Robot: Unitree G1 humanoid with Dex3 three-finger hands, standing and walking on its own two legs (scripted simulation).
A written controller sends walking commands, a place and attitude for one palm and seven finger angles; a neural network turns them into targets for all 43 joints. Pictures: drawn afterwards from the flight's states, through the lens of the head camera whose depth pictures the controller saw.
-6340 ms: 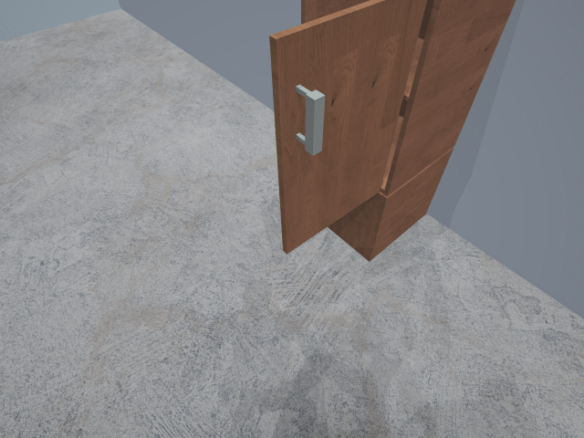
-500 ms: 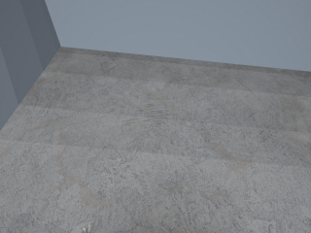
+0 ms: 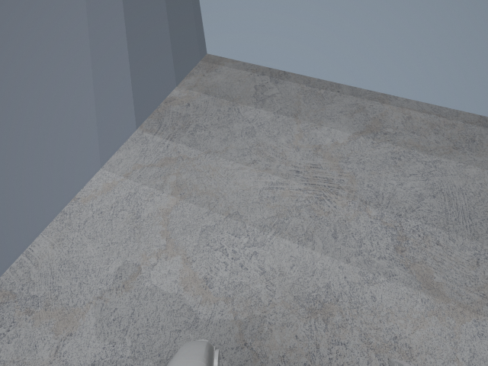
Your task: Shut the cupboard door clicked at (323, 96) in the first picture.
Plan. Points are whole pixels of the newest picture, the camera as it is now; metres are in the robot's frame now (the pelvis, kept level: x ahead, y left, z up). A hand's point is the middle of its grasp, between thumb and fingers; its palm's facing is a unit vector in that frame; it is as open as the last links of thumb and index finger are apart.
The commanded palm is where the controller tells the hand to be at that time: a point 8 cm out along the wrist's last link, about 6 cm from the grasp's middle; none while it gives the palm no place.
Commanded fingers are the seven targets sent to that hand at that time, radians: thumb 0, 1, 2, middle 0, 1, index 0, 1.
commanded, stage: walk to a spot facing it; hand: left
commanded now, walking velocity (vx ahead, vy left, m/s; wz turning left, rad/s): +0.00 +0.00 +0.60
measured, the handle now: out of the picture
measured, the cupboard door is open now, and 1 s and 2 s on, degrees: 88 88 88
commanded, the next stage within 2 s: none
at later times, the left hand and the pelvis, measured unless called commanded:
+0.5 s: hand out of the picture +0.05 +0.24 -0.16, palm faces +0.31 -0.92 -0.26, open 7.4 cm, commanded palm none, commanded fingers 0.00 0.90 0.90 -0.20 -0.30 -0.20 -0.30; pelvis +0.01 +0.00 +0.00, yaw +16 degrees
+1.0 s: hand out of the picture -0.07 +0.19 -0.19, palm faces +0.61 -0.76 -0.23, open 7.3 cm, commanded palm none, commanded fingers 0.00 0.90 0.90 -0.20 -0.30 -0.20 -0.30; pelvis +0.01 -0.01 -0.02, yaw +37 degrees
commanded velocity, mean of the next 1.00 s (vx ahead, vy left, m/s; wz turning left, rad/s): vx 0.00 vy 0.00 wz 0.60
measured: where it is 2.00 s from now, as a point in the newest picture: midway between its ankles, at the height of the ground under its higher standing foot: outside the picture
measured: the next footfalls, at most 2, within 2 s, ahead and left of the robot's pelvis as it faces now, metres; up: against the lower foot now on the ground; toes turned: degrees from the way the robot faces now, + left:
left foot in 0.20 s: +0.03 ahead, +0.13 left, +0.00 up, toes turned +15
right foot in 0.58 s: +0.10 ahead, -0.12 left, +0.00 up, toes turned +17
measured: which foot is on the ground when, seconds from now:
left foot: up 0.00-0.18, down 0.20-0.58, up 0.60-0.94, down 0.96-1.00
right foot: down 0.00-0.20, up 0.22-0.56, down 0.58-0.96, up 0.98-1.00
